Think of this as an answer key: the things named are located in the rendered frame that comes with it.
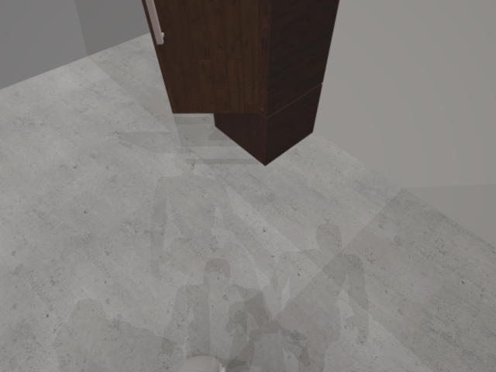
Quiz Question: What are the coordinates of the handle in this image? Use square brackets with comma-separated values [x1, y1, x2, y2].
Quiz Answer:
[146, 0, 164, 44]

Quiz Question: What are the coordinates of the left robot thigh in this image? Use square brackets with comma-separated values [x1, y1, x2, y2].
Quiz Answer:
[177, 356, 226, 372]

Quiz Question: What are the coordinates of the cupboard door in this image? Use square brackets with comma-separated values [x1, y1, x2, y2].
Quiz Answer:
[142, 0, 263, 114]

